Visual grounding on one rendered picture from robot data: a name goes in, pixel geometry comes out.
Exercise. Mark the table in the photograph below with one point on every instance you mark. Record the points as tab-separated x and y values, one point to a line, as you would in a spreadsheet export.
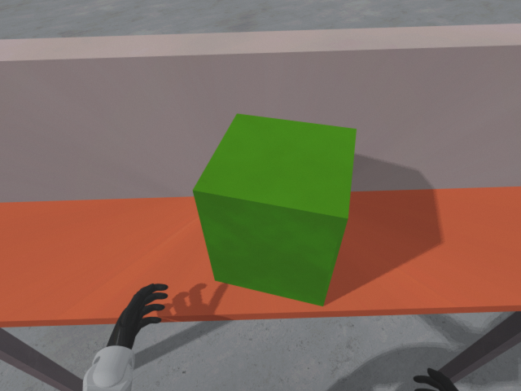
430	251

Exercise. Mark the left robot hand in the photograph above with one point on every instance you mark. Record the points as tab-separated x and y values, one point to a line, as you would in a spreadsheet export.
130	321

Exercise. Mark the carton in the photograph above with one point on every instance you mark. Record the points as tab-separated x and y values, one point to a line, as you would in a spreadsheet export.
273	204

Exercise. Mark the right robot hand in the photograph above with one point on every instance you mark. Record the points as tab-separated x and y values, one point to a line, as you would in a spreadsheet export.
437	380

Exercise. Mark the left robot forearm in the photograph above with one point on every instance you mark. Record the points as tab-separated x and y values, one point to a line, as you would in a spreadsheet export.
112	370

